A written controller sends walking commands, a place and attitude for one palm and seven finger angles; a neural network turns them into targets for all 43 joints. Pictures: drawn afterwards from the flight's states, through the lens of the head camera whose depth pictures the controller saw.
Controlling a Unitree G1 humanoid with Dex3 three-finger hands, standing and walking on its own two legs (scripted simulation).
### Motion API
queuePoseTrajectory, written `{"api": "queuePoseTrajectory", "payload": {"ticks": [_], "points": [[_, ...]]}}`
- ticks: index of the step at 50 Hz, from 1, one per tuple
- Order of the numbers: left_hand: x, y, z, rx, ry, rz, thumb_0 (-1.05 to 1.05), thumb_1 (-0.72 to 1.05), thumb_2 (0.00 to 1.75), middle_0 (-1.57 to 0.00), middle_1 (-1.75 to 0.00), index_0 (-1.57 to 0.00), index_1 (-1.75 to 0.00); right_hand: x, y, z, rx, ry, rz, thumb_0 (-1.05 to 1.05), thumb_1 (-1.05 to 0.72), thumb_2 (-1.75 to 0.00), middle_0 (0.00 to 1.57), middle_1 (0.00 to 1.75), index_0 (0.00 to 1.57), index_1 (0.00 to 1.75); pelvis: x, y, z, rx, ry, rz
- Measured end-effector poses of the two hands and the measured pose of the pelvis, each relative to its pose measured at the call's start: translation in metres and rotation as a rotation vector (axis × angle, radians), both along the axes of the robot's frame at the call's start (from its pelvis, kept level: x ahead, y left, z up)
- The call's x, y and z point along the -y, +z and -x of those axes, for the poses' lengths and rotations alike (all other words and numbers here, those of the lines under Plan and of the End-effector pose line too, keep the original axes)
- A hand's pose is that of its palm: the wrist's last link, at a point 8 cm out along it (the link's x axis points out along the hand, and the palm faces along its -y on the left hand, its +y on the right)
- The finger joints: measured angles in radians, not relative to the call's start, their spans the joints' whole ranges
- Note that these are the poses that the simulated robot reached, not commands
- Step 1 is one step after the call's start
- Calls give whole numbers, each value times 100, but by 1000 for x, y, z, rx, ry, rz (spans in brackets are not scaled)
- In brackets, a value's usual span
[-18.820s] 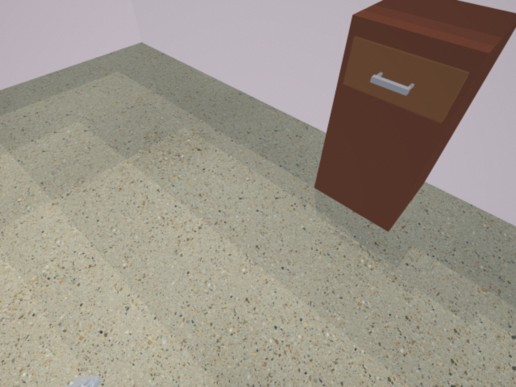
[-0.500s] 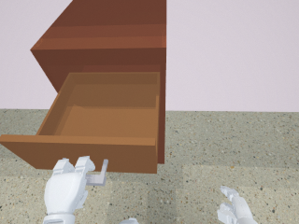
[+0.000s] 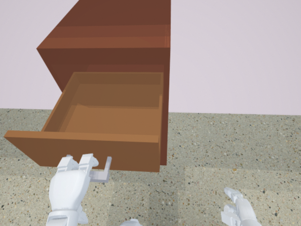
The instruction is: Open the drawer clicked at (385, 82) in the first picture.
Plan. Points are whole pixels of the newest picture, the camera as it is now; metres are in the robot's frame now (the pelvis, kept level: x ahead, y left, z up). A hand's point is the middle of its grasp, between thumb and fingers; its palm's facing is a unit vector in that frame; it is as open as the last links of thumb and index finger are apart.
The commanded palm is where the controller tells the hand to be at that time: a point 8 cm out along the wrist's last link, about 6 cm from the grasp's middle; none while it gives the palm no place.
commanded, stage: lift the hand off the handle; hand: left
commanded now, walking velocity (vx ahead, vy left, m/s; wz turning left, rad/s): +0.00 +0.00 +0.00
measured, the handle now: (85, 167) +0.26 +0.21 +0.01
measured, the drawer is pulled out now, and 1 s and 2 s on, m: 0.30 0.29 0.29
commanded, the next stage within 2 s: draw the hand back to the body in 1.36 s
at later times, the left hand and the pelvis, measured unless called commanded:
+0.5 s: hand (73, 177) +0.22 +0.22 +0.04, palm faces +0.05 -0.13 -0.99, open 13.6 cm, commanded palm +0.20 +0.21 +0.11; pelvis +0.01 +0.01 +0.02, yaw +0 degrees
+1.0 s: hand (61, 164) +0.23 +0.22 +0.11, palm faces +0.11 -0.15 -0.98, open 13.7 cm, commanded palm +0.20 +0.22 +0.18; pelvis +0.02 +0.01 +0.04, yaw -1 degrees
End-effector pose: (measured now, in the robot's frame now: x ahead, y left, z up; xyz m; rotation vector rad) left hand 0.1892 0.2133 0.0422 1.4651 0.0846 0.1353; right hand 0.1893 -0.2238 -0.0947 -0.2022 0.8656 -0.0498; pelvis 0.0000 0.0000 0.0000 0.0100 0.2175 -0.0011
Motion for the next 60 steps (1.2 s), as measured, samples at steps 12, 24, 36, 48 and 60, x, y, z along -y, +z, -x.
{"api": "queuePoseTrajectory", "payload": {"ticks": [12, 24, 36, 48, 60], "points": [[-1, 15, -11, -10, 4, 13, 0, -49, 31, -34, -122, -35, -121, -7, 6, 10, -11, -20, -17, 1, -91, -90, 20, 30, 20, 30, -1, 9, 1, 28, -2, 2], [-8, 50, -10, 13, 11, 30, 0, -49, 31, -33, -121, -36, -122, -8, 27, -5, 31, -4, -16, 2, -91, -90, 20, 30, 20, 30, -6, 23, -7, 72, -4, 3], [-6, 80, -11, 27, -20, 50, 0, -49, 31, -32, -121, -38, -122, -27, 45, -33, 91, 51, -54, 2, -91, -90, 20, 30, 20, 30, -10, 32, -16, 106, -6, 3], [-6, 118, -9, 71, -22, 55, 0, -49, 31, -32, -121, -35, -121, -38, 55, -44, 108, 88, -89, 2, -91, -90, 20, 30, 20, 30, -11, 41, -22, 138, -10, 2], [-10, 151, -13, 72, -40, 57, 0, -49, 31, -32, -121, -32, -120, -34, 67, -44, 118, 81, -88, 2, -91, -90, 20, 30, 20, 30, -11, 50, -22, 176, -11, 4]]}}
